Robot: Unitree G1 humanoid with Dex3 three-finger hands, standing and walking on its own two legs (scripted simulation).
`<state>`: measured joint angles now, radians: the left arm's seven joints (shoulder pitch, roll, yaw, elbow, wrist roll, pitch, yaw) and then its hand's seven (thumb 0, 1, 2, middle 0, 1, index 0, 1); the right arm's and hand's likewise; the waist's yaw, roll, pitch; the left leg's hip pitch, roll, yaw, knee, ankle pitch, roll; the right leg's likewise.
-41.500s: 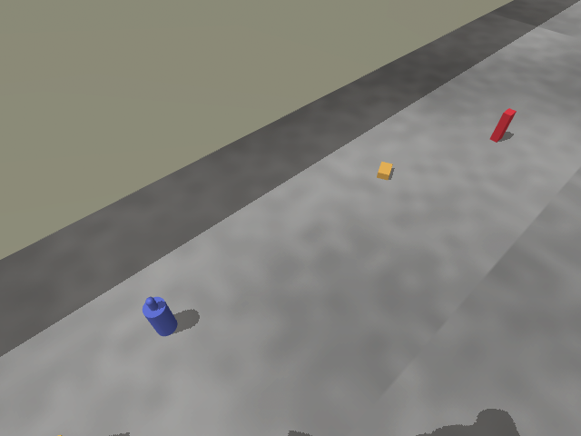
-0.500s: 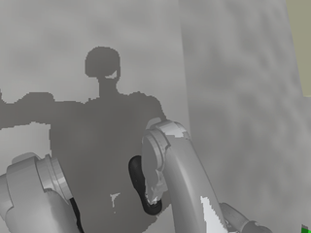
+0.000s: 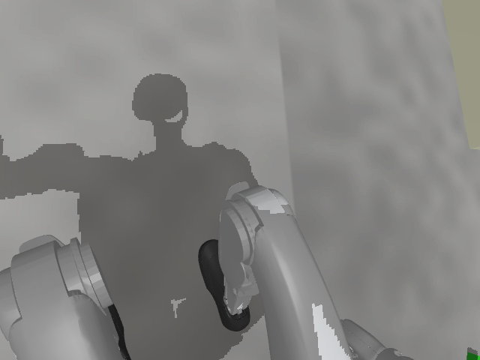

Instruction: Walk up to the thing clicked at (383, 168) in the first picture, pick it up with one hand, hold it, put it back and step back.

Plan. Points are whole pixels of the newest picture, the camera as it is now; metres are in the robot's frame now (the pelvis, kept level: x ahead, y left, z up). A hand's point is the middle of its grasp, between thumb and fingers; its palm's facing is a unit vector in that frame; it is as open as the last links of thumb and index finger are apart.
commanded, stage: withdraw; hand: left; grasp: from above
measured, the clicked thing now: out of the picture +0.42 +0.33 -0.28
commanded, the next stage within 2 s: home in 0.88 s
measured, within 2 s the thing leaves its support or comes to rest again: neither
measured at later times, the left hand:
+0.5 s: hand out of the picture +0.39 +0.36 -0.09, palm faces -0.42 -0.10 -0.90, open 14.2 cm
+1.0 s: hand out of the picture +0.42 +0.34 -0.12, palm faces -0.35 -0.06 -0.93, open 14.1 cm
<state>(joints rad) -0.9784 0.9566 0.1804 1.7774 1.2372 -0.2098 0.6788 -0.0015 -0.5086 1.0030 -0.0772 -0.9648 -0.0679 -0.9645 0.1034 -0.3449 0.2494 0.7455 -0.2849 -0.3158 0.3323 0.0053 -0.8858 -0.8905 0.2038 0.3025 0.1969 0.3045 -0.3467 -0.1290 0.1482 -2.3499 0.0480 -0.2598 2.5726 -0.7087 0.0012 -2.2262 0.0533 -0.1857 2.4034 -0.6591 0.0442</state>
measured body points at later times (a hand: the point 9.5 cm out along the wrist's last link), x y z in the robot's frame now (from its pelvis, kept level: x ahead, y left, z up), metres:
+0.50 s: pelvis +0.00 -0.01 +0.05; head +0.20 +0.07 +0.45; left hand +0.41 +0.36 -0.04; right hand +0.14 -0.25 -0.07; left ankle +0.07 +0.13 -0.26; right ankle +0.11 -0.12 -0.26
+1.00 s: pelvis +0.00 -0.01 +0.03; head +0.21 +0.08 +0.42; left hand +0.43 +0.34 -0.07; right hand +0.08 -0.27 -0.08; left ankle +0.07 +0.13 -0.26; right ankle +0.11 -0.11 -0.26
